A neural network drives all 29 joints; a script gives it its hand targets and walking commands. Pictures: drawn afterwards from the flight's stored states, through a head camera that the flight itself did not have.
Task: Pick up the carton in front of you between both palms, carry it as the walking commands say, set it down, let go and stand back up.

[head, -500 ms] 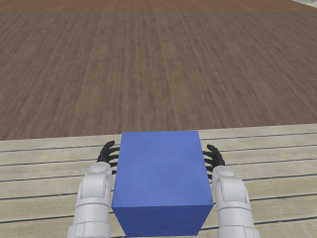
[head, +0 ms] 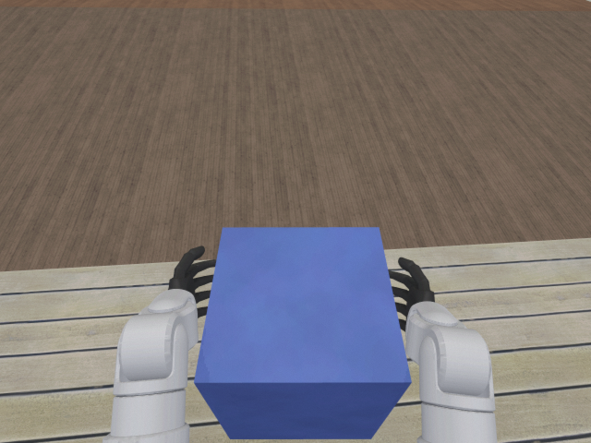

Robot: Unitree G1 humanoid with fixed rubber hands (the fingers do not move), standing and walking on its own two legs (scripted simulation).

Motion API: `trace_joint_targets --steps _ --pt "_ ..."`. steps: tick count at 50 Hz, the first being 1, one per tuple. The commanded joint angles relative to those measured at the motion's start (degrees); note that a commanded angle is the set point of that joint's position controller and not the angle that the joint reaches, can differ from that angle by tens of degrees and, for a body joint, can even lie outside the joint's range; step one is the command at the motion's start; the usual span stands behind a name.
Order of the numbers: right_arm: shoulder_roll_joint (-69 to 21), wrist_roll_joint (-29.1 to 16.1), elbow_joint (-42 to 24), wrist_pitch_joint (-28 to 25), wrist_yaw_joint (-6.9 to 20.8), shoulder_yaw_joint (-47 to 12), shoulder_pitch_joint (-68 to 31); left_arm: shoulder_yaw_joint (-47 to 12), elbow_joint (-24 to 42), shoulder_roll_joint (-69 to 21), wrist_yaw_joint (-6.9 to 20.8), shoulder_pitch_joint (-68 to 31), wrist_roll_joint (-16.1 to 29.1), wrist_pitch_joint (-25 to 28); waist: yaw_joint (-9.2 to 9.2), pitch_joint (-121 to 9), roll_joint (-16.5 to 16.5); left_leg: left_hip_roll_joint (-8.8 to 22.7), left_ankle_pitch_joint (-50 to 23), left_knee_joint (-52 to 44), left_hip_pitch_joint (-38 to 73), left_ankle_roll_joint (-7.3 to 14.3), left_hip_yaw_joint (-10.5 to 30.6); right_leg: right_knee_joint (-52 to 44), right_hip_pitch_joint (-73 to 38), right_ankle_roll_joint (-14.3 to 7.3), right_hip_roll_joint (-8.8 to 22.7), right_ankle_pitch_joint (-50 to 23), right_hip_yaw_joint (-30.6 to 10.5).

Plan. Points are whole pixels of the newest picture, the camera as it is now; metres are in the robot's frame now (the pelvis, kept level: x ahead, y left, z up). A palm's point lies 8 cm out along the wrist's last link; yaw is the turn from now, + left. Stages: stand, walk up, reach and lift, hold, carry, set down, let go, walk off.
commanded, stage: carry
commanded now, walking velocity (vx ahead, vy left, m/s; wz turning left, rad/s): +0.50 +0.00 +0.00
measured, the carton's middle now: (300, 338) +0.28 +0.00 +0.02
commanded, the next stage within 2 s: none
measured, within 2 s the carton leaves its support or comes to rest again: neither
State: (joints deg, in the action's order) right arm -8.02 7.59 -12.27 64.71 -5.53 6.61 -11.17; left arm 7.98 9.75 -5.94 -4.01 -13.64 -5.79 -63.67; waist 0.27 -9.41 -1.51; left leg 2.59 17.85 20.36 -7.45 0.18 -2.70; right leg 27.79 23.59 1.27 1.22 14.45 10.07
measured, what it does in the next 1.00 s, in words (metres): walks ahead: right foot, then left foot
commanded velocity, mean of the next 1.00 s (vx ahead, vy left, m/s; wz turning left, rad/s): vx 0.50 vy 0.00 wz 0.00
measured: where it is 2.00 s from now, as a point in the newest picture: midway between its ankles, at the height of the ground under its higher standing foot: (277, 233)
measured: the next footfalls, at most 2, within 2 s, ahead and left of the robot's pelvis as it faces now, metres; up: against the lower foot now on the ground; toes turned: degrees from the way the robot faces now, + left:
right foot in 0.02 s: +0.11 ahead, -0.11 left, +0.00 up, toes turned -10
left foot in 0.42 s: +0.41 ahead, +0.14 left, +0.00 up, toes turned +14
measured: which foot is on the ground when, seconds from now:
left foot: down 0.00-0.04, up 0.06-0.40, down 0.42-0.88, up 0.90-1.00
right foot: up 0.00-0.00, down 0.02-0.44, up 0.46-0.86, down 0.88-1.00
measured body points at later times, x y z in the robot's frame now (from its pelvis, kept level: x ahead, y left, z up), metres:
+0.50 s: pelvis +0.29 +0.05 -0.02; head +0.30 +0.06 +0.43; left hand +0.58 +0.21 +0.05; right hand +0.58 -0.10 +0.05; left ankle +0.37 +0.12 -0.74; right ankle +0.12 -0.09 -0.67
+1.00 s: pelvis +0.63 +0.01 -0.01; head +0.64 +0.01 +0.44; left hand +0.90 +0.19 +0.06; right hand +0.92 -0.12 +0.05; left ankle +0.47 +0.11 -0.65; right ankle +0.69 -0.05 -0.74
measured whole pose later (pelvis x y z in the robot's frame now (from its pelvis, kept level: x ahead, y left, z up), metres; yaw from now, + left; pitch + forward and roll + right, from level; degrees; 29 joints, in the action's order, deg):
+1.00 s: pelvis +0.63 +0.01 -0.01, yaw +4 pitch +4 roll -1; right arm -7.6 6.3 -20.2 70.6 -5.1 7.0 -8.9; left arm 6.3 17.7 -7.9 -5.1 -10.8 -6.1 -68.8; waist -1.1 -3.5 -1.4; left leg 3.9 23.6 66.0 -19.2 0.4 -4.2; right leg 29.3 22.9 -5.0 2.4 10.7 16.0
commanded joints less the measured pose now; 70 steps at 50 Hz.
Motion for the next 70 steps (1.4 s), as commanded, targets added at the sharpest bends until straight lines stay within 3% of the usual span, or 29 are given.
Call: trace_joint_targets --steps 1,2,3,4,7,12,18,20,21,22,23,24,26,27,34,39,43,44,45,46,47,50,57,63,65,67,68,69,70 --pt "-49.1 -23.65 -6.88 2.14 14.76 -40.65 -26.43 -41.51 4.71 -53.67 12.58 -21.57 21.24 -3.21 0.2 -11.82 -2.21 6.67 -10.08 8.24 -7.84 3.83 0.16 -7.07 -23.11 -1.19 -0.08 -4.85 1.82" --pt "-48.59 -24.15 -7.7 2.89 15.13 -40.51 -25.84 -41.0 5.56 -52.9 12.4 -19.19 20.54 -3.96 -1.29 -15.3 4.63 4.76 -2.7 21.06 -17.81 1.47 -3.36 -9.76 -34.11 -3.64 9.92 5.12 -10.86" --pt "-49.19 -24.85 -9.69 3.99 15.54 -41.28 -26.97 -40.39 5.98 -51.06 12.27 -17.81 18.75 -4.14 -1.67 -13.6 18.12 -1.05 8.84 33.92 -35.88 -0.46 -6.33 -14.05 -41.85 -11.18 23.27 13.84 -33.33" --pt "-49.0 -25.44 -11.02 4.74 15.87 -41.56 -29.28 -40.12 6.84 -53.1 12.15 -18.77 18.57 -4.54 -1.87 -10.23 15.39 0.77 12.08 40.8 -41.38 0.78 -1.01 -15.87 -38.36 -14.99 26.69 12.17 -39.09" --pt "-49.47 -27.99 -12.31 5.54 16.18 -41.64 -33.02 -41.22 11.94 -54.31 11.77 -25.11 21.45 -5.65 -1.49 -8.1 3.64 6.05 5.16 42.08 -39.47 1.12 1.62 -18.41 -29.01 -11.92 22.06 9.79 -26.97" --pt "-48.86 -25.61 -9.57 6.02 14.56 -40.32 -27.49 -42.16 11.02 -52.8 12.47 -23.52 23.6 -7.21 -1.29 -6.11 6.94 3.58 -5.86 22.59 -30.64 -1.35 -4.31 -19.24 -24.71 -8.6 15.17 -4.6 -9.84" --pt "-48.89 -23.31 -9.33 6.03 13.81 -39.63 -25.74 -41.97 9.75 -51.77 13.61 -21.86 23.38 -7.46 -1.57 -2.96 11.24 0.22 -13.34 8.93 -18.57 0.36 -10.75 -13.62 -23.07 -5.65 12.97 -16.16 -2.63" --pt "-48.88 -23.04 -8.95 5.83 13.93 -39.28 -24.39 -42.31 10.39 -51.62 13.8 -21.76 23.22 -7.4 -0.32 -6.68 7.94 -3.2 -10.07 6.19 -3.35 0.91 -14.97 0.03 -18.81 -3.33 9.99 -23.9 3.15" --pt "-48.72 -22.76 -8.58 5.71 14.04 -39.04 -23.29 -42.19 10.54 -50.98 13.87 -21.17 23.09 -7.38 0.78 -10.37 4.71 0.12 -7.19 6.54 8.9 1.44 -10.18 10.79 -11.59 -1.58 8.4 -19.45 3.62" --pt "-47.87 -21.69 -7.59 5.27 14.19 -38.28 -22.25 -42.77 11.7 -51.06 13.88 -22.23 23.45 -7.68 1.64 -14.99 -8.59 16.41 5.76 -1.04 19.71 7.63 16.04 29.02 2.71 1.64 3.46 -7.06 2.62" --pt "-48.84 -21.82 -6.5 4.83 14.24 -38.75 -22.93 -43.37 12.25 -51.08 13.99 -23.98 23.56 -7.68 1.49 -15.47 -16.84 22.94 2.49 -8.42 24.52 12.64 32.24 40.36 15.31 1.52 -1.2 12.37 -1.72" --pt "-50.05 -22.83 -8.28 4.47 14.33 -39.21 -24.4 -43.71 11.64 -52.41 14.1 -25.08 23.86 -7.18 1.11 -14.67 -11.16 22.84 -3.83 -7.05 23.39 12.56 28.59 46.29 19.18 -0.3 2.6 12.76 -7.09" --pt "-53.1 -24.07 -10.15 3.36 14.56 -40.78 -27.4 -44.24 11.6 -54.58 14.24 -25.59 24.11 -5.85 1.0 -13.61 -1.82 19.75 -11.8 -5.16 16.6 9.95 18.41 45.0 18.79 -2.41 6.45 7.01 -9.17" --pt "-54.08 -24.82 -10.81 2.79 14.74 -41.7 -28.33 -44.48 11.6 -55.38 14.1 -25.06 23.85 -5.12 0.68 -13.22 -0.7 18.22 -12.91 -6.22 13.1 8.23 13.92 40.99 16.6 -2.61 7.47 3.97 -9.65" --pt "-52.02 -26.53 -11.94 1.55 16.19 -43.11 -24.7 -44.35 10.71 -55.8 12.19 -17.97 20.07 -2.59 0.6 -8.85 -5.92 12.83 -20.5 -8.81 12.11 7.12 -0.83 17.26 15.03 -1.05 4.83 -6.14 -2.68" --pt "-48.23 -25.45 -13.37 2.83 15.7 -41.75 -22.86 -43.91 13.55 -52.66 12.09 -17.99 20.86 -4.16 0.86 -3.67 -7.16 11.52 -25.86 -8.22 12.08 5.99 -5.51 3.69 9.7 -2.16 2.47 -12.55 2.05" --pt "-45.71 -24.1 -13.34 4.72 15.11 -40.9 -22.6 -42.61 13.08 -50.06 12.8 -17.52 21.72 -6.17 -0.35 -5.26 -5.65 9.12 -37.49 5.88 10.06 3.11 -11.19 -2.25 -6.95 -3.39 -1.67 -10.39 7.48" --pt "-44.89 -23.9 -13.33 5.18 15.0 -40.79 -22.65 -42.02 12.35 -49.46 12.99 -17.21 21.8 -6.52 -1.12 -8.69 -3.52 7.16 -33.7 15.95 3.27 1.53 -12.16 -1.36 -19.34 -3.64 -1.02 -6.54 6.04" --pt "-44.27 -23.88 -13.66 5.68 14.97 -40.79 -23.53 -41.36 11.98 -48.56 13.15 -16.94 21.6 -6.86 -2.16 -12.44 5.13 4.71 -19.21 30.71 -7.91 -0.42 -11.35 -6.11 -29.58 -6.09 11.64 4.51 -12.91" --pt "-45.24 -24.16 -14.9 6.25 14.86 -41.52 -25.29 -40.9 10.55 -48.95 13.48 -17.57 21.34 -6.58 -2.1 -14.89 20.79 -3.04 5.79 46.24 -27.05 -2.22 -7.63 -12.85 -41.86 -14.36 24.21 7.44 -37.35" --pt "-45.44 -24.18 -13.77 6.21 14.9 -41.23 -25.92 -41.13 10.35 -50.56 13.62 -17.18 22.08 -6.57 -2.08 -13.3 18.22 -1.06 9.68 53.72 -31.96 -0.66 -0.42 -15.34 -39.52 -15.23 24.6 -1.29 -38.26" --pt "-50.82 -24.85 -13.48 4.8 15.18 -42.17 -27.82 -42.73 12.99 -55.5 13.85 -21.97 23.34 -5.56 -1.26 -12.5 3.26 4.97 1.76 49.84 -31.01 1.74 2.9 -13.26 -30.83 -11.19 20.41 -15.47 -22.56" --pt "-51.25 -23.0 -14.18 3.33 13.43 -41.91 -24.2 -43.64 16.31 -53.32 14.31 -21.24 24.91 -5.38 -1.17 -8.46 8.02 3.5 -7.97 24.92 -29.01 -0.54 -4.04 -17.48 -27.82 -9.14 14.71 -15.12 -6.6" --pt "-42.94 -25.43 -18.23 6.2 12.51 -41.99 -34.3 -41.79 17.65 -44.69 12.7 -28.43 24.42 -7.55 -2.19 -3.05 10.28 0.86 -15.42 11.7 -25.57 1.24 -8.71 -14.75 -29.01 -8.0 12.42 -23.58 -1.41" --pt "-39.14 -26.29 -17.32 7.57 12.13 -41.0 -39.86 -40.98 16.4 -40.66 11.61 -33.67 24.12 -8.64 -2.01 -3.46 10.96 -0.04 -14.63 10.52 -21.47 2.79 -9.43 -10.17 -29.33 -7.36 12.1 -27.5 -0.22" --pt "-35.63 -26.66 -13.57 9.05 11.63 -38.42 -44.37 -39.96 14.01 -37.51 10.55 -40.14 24.35 -10.09 0.88 -8.42 8.08 -4.83 -10.42 8.29 -5.45 3.51 -13.64 5.25 -24.21 -5.41 8.61 -32.57 4.35" --pt "-34.04 -26.87 -10.95 9.81 11.44 -36.93 -47.02 -38.95 12.19 -36.2 10.08 -43.91 24.65 -10.92 3.31 -12.47 3.77 -1.24 -6.8 8.55 7.46 3.99 -7.74 16.96 -15.27 -4.13 6.67 -24.08 3.73" --pt "-31.5 -26.62 -8.82 10.36 11.16 -34.86 -49.58 -38.41 10.8 -36.63 9.55 -47.6 25.44 -12.08 3.71 -17.31 -10.26 14.98 4.8 1.72 18.39 10.48 19.92 35.06 0.22 -1.37 0.81 -7.35 2.15" --pt "-32.39 -27.74 -6.63 10.93 10.88 -34.12 -52.54 -37.64 9.61 -36.81 9.28 -51.3 26.24 -12.8 4.77 -17.5 -18.25 19.94 1.28 -5.02 23.12 15.38 35.52 46.86 13.55 -1.58 -4.3 13.8 -4.11"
